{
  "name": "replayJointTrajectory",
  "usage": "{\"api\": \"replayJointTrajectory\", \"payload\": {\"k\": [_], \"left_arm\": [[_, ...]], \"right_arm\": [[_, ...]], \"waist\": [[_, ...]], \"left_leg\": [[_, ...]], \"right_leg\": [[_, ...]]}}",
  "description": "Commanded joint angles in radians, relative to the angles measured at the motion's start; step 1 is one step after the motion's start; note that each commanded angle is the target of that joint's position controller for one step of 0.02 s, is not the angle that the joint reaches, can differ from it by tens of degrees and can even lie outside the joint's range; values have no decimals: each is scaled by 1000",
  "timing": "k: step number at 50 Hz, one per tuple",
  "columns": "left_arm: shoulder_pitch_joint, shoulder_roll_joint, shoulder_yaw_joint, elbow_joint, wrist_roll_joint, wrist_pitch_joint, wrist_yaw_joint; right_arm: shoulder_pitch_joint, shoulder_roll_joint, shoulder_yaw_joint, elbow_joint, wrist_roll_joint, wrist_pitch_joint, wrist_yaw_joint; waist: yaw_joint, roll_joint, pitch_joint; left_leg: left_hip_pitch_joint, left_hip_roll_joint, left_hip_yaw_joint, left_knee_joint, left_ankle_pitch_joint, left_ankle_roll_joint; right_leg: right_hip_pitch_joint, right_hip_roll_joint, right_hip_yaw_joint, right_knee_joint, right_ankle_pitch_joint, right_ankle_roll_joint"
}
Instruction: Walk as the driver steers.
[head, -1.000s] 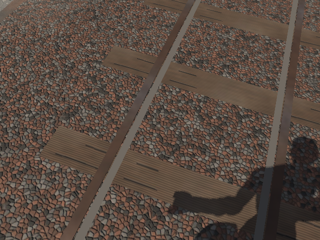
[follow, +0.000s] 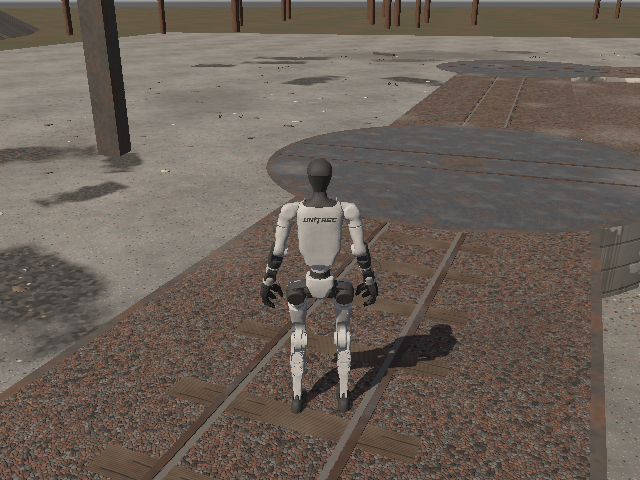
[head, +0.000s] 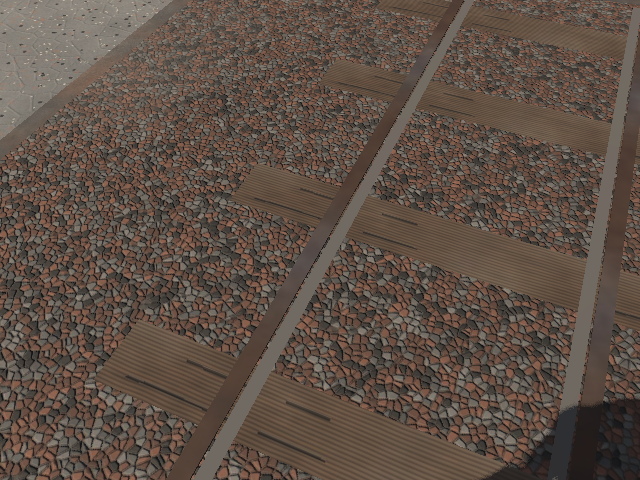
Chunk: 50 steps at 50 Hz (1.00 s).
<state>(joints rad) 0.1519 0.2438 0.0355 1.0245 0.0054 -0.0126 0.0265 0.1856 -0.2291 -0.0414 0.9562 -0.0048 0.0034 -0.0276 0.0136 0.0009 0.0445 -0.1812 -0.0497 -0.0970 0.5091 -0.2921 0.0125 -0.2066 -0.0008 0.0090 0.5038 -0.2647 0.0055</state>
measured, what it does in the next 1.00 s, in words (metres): lifts its right foot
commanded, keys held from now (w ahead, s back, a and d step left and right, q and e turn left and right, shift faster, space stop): no key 0.60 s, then w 0.28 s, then w+e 0.12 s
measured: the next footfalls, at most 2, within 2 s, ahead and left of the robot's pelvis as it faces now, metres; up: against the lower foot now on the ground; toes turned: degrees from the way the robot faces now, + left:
right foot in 1.32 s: +0.40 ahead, -0.13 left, +0.00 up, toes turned -13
left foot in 1.80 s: +0.73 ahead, -0.04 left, +0.00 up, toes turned -31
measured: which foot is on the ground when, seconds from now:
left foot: down 0.00-1.00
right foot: down 0.00-0.86, up 0.88-1.00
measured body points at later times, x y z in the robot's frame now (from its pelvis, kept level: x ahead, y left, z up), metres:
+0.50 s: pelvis -0.01 -0.01 +0.00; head +0.00 -0.01 +0.45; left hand +0.03 +0.25 -0.15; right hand +0.03 -0.26 -0.15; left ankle -0.01 +0.12 -0.74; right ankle +0.00 -0.12 -0.74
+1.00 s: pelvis +0.07 +0.02 +0.00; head +0.08 +0.04 +0.45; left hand +0.14 +0.29 -0.14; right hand +0.02 -0.23 -0.13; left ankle +0.01 +0.11 -0.74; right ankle +0.05 -0.12 -0.66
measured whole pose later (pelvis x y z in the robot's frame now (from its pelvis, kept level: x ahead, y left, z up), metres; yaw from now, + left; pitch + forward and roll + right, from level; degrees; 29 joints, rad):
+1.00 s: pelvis +0.07 +0.02 +0.00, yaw -1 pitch +1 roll +0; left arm 0.27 0.26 0.05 1.01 -0.05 -0.08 0.00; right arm 0.41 -0.20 -0.03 1.10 0.01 -0.11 0.00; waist -0.02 -0.04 -0.03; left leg -0.10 -0.02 0.04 0.40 -0.32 0.04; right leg -0.49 0.00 0.05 1.08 -0.33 -0.08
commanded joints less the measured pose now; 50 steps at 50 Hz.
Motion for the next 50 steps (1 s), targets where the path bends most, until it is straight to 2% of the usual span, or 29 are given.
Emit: {"api": "replayJointTrajectory", "payload": {"k": [1, 15, 30, 31, 32, 33, 34, 35, 37, 38, 39, 40, 41, 42, 43, 44, 45, 46, 47, 49, 50], "left_arm": [[-2, 110, 17, -25, 0, -9, 5], [52, 93, 5, 19, 0, -9, 10], [105, 71, -5, 35, -2, -9, 11], [124, 61, -8, 45, -2, -8, 12], [129, 73, -3, 47, -7, -5, 14], [131, 96, 5, 43, -14, -3, 18], [139, 109, 9, 37, -18, -7, 19], [164, 121, 14, 37, -23, -16, 17], [230, 166, 32, 48, -29, -35, 11], [228, 174, 37, 41, -27, -41, 10], [197, 169, 37, 24, -23, -45, 7], [154, 165, 36, 4, -26, -47, 3], [90, 166, 36, -20, -38, -44, -1], [51, 159, 35, -39, -46, -40, -3], [37, 132, 29, -52, -45, -41, -4], [16, 65, 10, -70, -34, -52, -12], [16, 32, 4, -110, -41, -73, -12], [-2, 76, 13, -111, -56, -85, -14], [23, 78, 14, -101, -68, -92, -23], [40, 85, 22, -85, -52, -97, -31], [32, 88, 27, -87, -45, -95, -36]], "right_arm": [[4, -109, -19, -20, 0, -10, -4], [30, -97, -7, 61, 2, -11, -8], [73, -77, 7, 109, 4, -11, -12], [93, -64, 11, 121, 3, -10, -13], [98, -66, 9, 124, 8, -9, -15], [94, -79, 5, 117, 13, -10, -17], [84, -83, 4, 106, 15, -17, -17], [69, -71, 6, 93, 17, -30, -14], [45, -27, 15, 73, 24, -62, -1], [31, -36, 12, 66, 26, -72, 6], [40, -41, 8, 66, 28, -79, 11], [66, -34, 8, 73, 29, -85, 15], [120, -22, 9, 90, 32, -90, 16], [182, -25, 2, 121, 30, -91, 15], [250, -53, -10, 151, 24, -89, 14], [378, -112, -28, 177, 21, -88, 10], [470, -228, -52, 184, 19, -95, 22], [420, -165, -33, 173, 4, -112, 24], [360, -109, -19, 148, 6, -125, 24], [272, -90, -8, 117, 12, -129, 32], [266, -62, 1, 114, 6, -123, 32]], "waist": [[-2, 3, -30], [-4, 2, -11], [-7, -1, -1], [-8, -5, -24], [-7, -14, -6], [-5, -29, 22], [0, -46, 59], [11, -73, 84], [25, -168, 76], [23, -163, 86], [3, -146, 86], [-25, -147, 84], [-68, -153, 87], [-97, -139, 85], [-115, -75, 66], [-148, 125, 4], [-159, 334, 3], [-129, 196, 62], [-95, 117, 97], [-55, 73, 87], [-49, 79, 73]], "left_leg": [[-34, 55, -41, -92, 183, 25], [-47, 48, -22, -106, 147, 17], [-56, 43, -7, -105, 139, 9], [-48, 32, 5, -108, 45, 10], [-74, 12, 24, -91, -101, 18], [-121, -2, 37, -62, -255, 32], [-175, 1, 38, -38, -335, 45], [-230, 9, 42, 6, -333, 51], [-289, 10, 105, 176, -171, 41], [-278, 42, 96, 242, -130, 47], [-251, 57, 92, 262, -143, 58], [-198, 64, 99, 213, -170, 71], [-70, 61, 117, 69, -144, 88], [81, 32, 138, -46, -63, 85], [183, 43, 93, -89, -15, 77], [310, 212, -162, -205, -116, 118], [379, 412, -528, -343, -243, 242], [324, 456, -576, -347, -281, 272], [319, 425, -475, -339, -242, 237], [313, 356, -258, -346, 0, 159], [299, 316, -149, -343, 146, 126]], "right_leg": [[25, -38, 35, -78, 123, -20], [11, -29, 31, -93, 89, -25], [0, -24, 32, -99, 82, -33], [9, -16, 27, -109, -23, -35], [-6, -7, 28, -112, -183, -47], [-33, -13, 49, -118, -349, -70], [-58, -46, 101, -146, -468, -98], [-50, -99, 181, -184, -534, -133], [9, -262, 416, -304, -594, -222], [-30, -316, 489, -341, -572, -252], [-67, -322, 486, -350, -536, -251], [-104, -302, 434, -345, -497, -230], [-181, -256, 345, -323, -454, -194], [-260, -184, 244, -265, -386, -156], [-312, -118, 159, -141, -285, -121], [-416, -26, 22, 173, -181, -68], [-614, 52, -37, 412, -270, -53], [-694, -4, 62, 599, -280, -69], [-747, -30, 125, 668, -175, -91], [-745, -64, 139, 645, -16, -104], [-706, -74, 130, 610, 39, -100]]}}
